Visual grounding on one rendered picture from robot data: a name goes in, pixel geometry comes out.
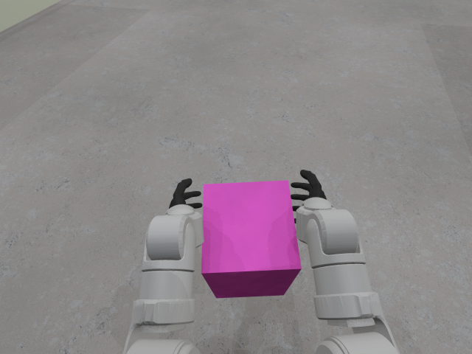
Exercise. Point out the robot left upper arm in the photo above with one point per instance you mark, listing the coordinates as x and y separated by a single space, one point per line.
163 346

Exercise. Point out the robot left hand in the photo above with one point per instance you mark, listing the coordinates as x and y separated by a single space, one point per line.
179 196

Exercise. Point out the right robot forearm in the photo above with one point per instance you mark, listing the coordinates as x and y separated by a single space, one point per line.
344 296

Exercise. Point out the carton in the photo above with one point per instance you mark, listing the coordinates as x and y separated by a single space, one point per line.
250 246

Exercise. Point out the robot right upper arm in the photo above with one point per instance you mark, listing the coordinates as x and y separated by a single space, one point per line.
357 343

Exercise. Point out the robot right hand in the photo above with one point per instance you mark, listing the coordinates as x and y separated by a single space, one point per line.
314 188

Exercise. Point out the left robot forearm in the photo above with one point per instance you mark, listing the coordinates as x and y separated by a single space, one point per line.
165 301

